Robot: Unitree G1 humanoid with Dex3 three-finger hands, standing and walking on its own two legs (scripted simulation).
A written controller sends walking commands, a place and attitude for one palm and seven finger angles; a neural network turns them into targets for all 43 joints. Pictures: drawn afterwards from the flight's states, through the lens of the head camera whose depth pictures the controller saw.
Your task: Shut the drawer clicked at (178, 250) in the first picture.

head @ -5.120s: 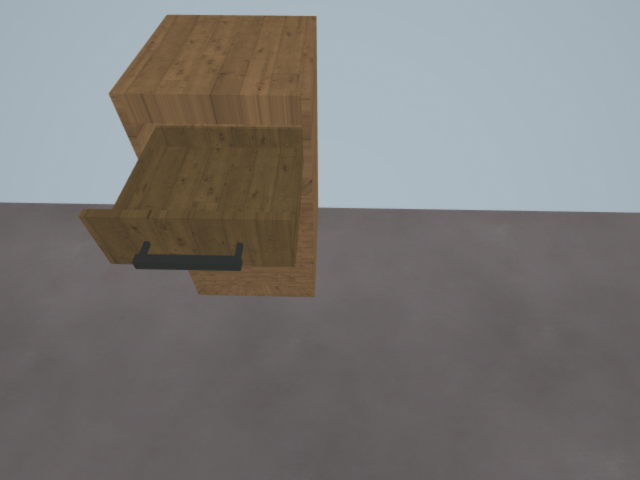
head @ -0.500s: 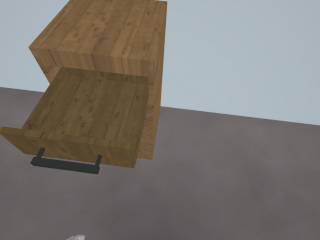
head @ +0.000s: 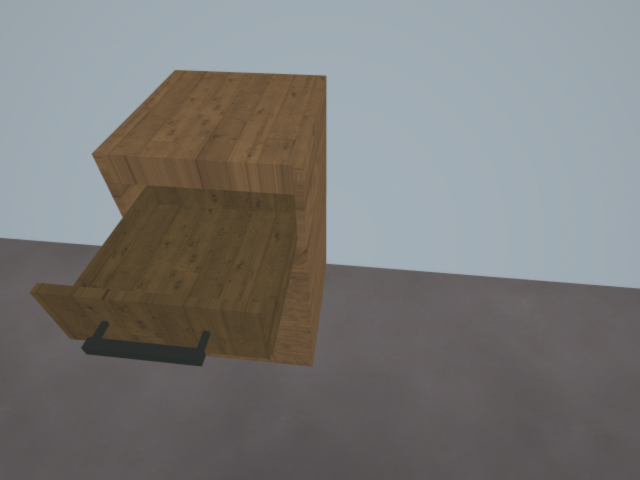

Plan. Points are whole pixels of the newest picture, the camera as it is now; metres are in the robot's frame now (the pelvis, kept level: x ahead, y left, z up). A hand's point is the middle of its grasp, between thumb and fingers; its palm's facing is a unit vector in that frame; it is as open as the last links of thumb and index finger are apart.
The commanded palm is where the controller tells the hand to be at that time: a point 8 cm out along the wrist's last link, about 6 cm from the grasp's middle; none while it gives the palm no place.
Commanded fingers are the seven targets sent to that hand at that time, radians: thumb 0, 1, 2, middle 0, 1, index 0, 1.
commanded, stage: come to a stop and stand still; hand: left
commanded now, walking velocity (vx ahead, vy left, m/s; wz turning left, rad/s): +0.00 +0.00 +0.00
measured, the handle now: (149, 341) +0.35 +0.32 -0.10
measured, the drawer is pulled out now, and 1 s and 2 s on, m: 0.30 0.30 0.30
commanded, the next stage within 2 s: look again from close up in 0.06 s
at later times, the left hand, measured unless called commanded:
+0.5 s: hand out of the picture +0.00 +0.16 -0.17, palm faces +0.02 -0.99 -0.17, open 7.4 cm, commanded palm none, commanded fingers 0.00 0.90 0.90 -0.20 -0.30 -0.20 -0.30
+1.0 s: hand out of the picture +0.02 +0.19 -0.17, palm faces +0.07 -0.97 -0.21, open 7.3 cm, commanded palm none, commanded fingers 0.00 0.90 0.90 -0.20 -0.30 -0.20 -0.30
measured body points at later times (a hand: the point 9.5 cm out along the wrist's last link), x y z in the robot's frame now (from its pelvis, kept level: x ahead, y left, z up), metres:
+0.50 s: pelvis +0.02 +0.00 +0.01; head +0.02 +0.00 +0.46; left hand +0.00 +0.21 -0.15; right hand -0.01 -0.22 -0.16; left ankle +0.05 +0.11 -0.73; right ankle -0.02 -0.11 -0.73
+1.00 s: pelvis +0.04 +0.01 +0.00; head +0.04 +0.01 +0.45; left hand +0.02 +0.24 -0.16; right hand +0.06 -0.23 -0.16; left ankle +0.05 +0.11 -0.73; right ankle -0.02 -0.11 -0.73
